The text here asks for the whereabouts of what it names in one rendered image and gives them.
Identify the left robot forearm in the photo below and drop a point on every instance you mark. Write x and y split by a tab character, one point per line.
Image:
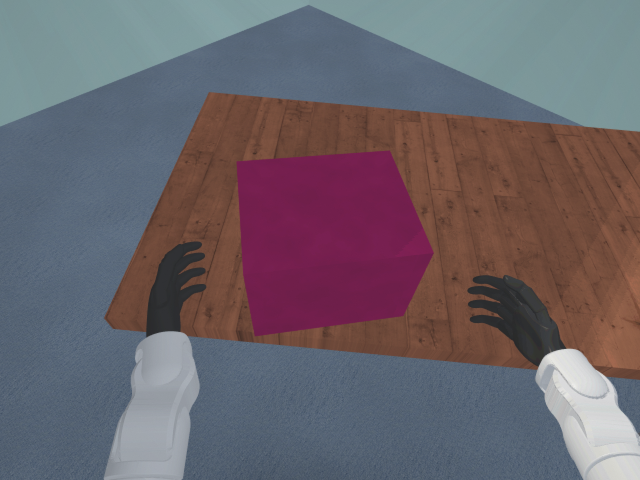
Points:
152	435

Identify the right robot forearm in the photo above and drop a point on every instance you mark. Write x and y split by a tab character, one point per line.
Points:
599	437

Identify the table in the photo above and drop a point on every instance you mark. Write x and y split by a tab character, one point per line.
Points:
555	206

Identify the robot left hand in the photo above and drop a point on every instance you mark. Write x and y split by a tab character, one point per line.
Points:
166	298

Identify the carton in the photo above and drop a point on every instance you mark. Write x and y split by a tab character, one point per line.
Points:
328	240

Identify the robot right hand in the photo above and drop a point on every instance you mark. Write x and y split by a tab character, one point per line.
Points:
526	319

